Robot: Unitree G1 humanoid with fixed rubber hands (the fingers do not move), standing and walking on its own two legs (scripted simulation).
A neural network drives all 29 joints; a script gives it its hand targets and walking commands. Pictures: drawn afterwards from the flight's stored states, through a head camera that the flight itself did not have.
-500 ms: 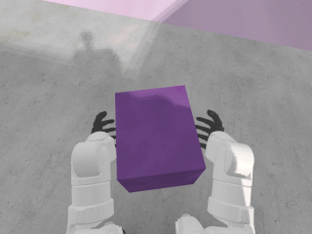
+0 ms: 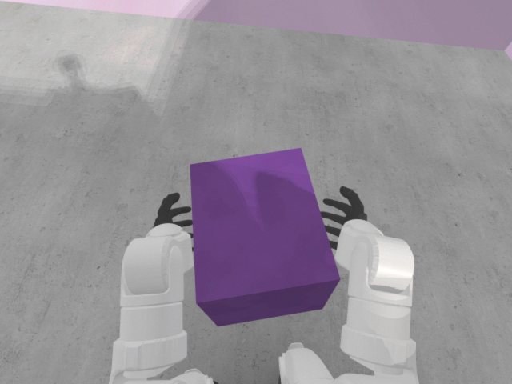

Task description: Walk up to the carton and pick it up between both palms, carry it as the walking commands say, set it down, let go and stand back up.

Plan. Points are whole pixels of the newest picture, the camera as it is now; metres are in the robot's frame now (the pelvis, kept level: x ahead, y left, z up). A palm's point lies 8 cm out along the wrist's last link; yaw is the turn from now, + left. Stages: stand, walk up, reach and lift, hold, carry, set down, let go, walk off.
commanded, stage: carry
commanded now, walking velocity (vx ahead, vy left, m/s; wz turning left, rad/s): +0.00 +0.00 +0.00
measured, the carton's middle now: (258, 239) +0.35 -0.01 -0.02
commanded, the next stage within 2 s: none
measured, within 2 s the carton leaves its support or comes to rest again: neither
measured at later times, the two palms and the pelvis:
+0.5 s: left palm (219, 265) +0.26 +0.05 +0.09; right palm (429, 276) +0.25 -0.22 +0.10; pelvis -0.06 -0.06 +0.00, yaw -3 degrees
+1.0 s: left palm (212, 289) +0.23 +0.05 +0.10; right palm (436, 301) +0.21 -0.21 +0.10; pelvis -0.08 -0.06 +0.00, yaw -3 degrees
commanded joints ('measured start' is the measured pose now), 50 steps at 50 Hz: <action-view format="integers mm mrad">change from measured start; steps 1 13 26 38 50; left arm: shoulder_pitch -727 -667 -657 -632 -692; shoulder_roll -926 -879 -901 -905 -924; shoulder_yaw -678 -606 -616 -575 -591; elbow -217 -49 -98 6 -10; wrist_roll -462 -419 -421 -402 -423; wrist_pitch -30 -10 -20 -9 -27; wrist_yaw -412 -439 -439 -452 -453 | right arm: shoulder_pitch -570 -575 -552 -538 -565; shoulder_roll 988 996 984 958 981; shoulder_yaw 706 736 740 723 709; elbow -72 36 19 78 88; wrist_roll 491 466 475 453 465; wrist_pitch -5 18 16 24 8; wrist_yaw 387 377 390 391 389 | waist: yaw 35 20 24 21 27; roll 167 -161 31 58 98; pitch -698 -671 -709 -606 -631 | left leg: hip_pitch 470 78 325 335 286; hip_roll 293 112 184 167 211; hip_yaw -236 -79 -154 -190 -222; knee -279 59 -199 -286 -355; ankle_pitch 262 4 117 -120 -140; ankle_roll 36 -113 -53 -73 -56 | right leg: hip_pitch -39 485 264 123 204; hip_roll -54 -252 -92 -78 -39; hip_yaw -114 186 3 23 -48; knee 81 -477 -427 -530 -428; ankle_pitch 64 794 300 76 191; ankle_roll -33 -144 -124 -130 -119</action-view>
